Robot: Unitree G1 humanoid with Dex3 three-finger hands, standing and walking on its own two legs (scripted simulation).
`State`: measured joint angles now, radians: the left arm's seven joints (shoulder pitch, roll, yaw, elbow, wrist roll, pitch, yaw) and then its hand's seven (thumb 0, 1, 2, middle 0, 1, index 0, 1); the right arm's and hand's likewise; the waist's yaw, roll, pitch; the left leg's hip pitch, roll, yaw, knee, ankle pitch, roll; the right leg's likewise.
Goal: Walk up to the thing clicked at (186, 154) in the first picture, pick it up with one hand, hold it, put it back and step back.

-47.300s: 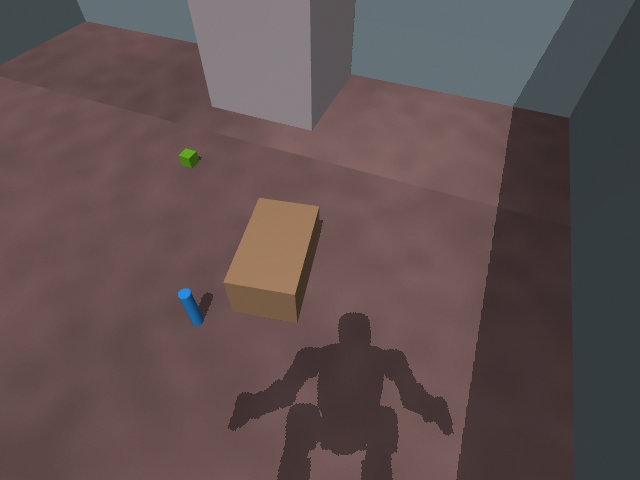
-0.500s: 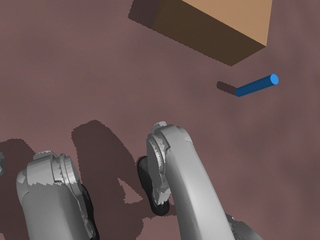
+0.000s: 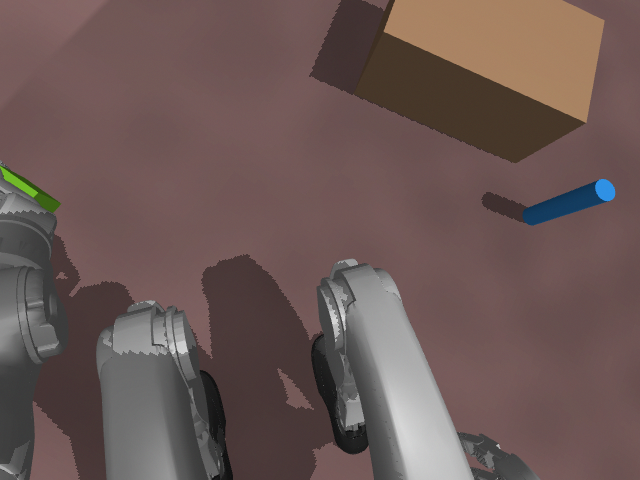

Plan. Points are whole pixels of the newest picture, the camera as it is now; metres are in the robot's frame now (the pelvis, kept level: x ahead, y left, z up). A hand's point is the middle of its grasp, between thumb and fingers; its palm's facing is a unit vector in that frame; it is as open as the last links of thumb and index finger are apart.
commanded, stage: lift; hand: left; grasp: from above
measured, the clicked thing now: (13, 202) +0.48 +0.32 -0.17
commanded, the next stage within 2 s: hold in 1.34 s
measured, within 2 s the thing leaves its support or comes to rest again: neither
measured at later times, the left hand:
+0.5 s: hand out of the picture +0.38 +0.30 +0.04, palm faces -0.24 -0.34 -0.91, open 8.7 cm
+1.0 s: hand out of the picture +0.38 +0.26 +0.24, palm faces -0.27 -0.36 -0.89, open 8.8 cm
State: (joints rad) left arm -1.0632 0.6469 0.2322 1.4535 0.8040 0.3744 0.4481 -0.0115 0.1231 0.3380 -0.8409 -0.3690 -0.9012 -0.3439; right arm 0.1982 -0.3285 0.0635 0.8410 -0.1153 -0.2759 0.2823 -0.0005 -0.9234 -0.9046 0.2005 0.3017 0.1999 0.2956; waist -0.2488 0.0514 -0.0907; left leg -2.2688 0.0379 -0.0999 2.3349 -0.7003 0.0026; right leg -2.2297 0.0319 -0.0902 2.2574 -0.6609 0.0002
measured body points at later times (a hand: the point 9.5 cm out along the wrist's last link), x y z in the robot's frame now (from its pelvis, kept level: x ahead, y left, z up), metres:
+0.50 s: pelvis +0.00 +0.00 +0.15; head +0.15 +0.02 +0.57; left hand +0.39 +0.31 +0.10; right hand +0.12 -0.27 +0.02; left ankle +0.07 +0.13 -0.32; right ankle +0.10 -0.11 -0.32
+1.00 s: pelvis +0.06 -0.01 +0.33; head +0.15 +0.00 +0.77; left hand +0.40 +0.28 +0.29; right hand +0.16 -0.26 +0.20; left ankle +0.07 +0.13 -0.32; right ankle +0.10 -0.11 -0.32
